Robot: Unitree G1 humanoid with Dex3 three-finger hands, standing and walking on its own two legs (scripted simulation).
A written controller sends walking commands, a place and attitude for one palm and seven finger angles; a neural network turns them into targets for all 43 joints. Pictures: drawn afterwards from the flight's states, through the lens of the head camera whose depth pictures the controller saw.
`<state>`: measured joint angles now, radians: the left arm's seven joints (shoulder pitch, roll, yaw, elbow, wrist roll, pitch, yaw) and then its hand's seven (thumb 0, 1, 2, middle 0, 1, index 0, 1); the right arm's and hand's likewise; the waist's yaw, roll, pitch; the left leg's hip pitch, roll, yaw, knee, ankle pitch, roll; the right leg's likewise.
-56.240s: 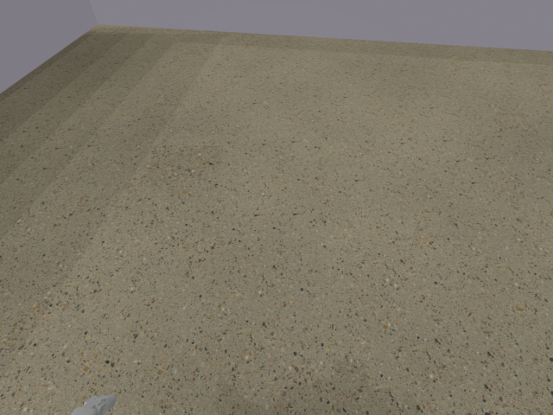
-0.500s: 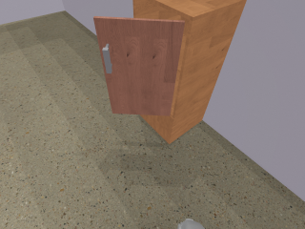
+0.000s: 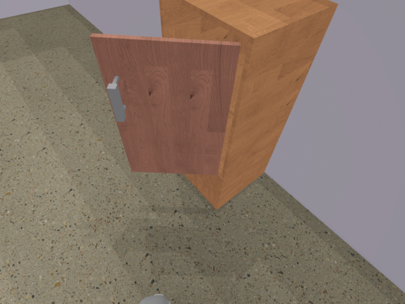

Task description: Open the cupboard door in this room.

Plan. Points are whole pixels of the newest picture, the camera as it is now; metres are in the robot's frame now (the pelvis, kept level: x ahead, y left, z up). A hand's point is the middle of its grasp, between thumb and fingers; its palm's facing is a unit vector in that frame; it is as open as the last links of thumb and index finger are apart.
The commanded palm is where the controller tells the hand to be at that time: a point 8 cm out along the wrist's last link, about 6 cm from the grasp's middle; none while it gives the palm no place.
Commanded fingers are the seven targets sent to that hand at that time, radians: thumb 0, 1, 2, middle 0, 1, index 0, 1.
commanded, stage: come to a stop and stand still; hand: left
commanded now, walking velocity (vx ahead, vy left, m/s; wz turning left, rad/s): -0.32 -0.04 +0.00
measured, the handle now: (118, 99) +0.63 +0.29 +0.00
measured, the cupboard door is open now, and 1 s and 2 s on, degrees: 49 49 49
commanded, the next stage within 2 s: look again from close up in 0.98 s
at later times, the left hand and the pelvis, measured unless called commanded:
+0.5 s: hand out of the picture +0.08 +0.19 -0.18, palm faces +0.02 -0.96 -0.27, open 7.4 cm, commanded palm none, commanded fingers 0.00 0.90 0.90 -0.20 -0.30 -0.20 -0.30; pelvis +0.02 -0.02 -0.01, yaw -2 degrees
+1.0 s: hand out of the picture +0.05 +0.13 -0.17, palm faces +0.01 -0.98 -0.18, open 7.3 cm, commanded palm none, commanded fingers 0.00 0.90 0.90 -0.20 -0.30 -0.20 -0.30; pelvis +0.02 -0.04 +0.00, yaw -2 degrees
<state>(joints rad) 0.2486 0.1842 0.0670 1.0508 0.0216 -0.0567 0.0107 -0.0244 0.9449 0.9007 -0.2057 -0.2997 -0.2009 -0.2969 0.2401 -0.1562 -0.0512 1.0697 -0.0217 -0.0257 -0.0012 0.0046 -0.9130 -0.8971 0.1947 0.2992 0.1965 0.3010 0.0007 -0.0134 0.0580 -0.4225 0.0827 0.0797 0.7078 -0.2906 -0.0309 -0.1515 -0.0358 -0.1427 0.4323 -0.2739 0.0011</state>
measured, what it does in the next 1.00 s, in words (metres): steps on the spot: left foot, then right foot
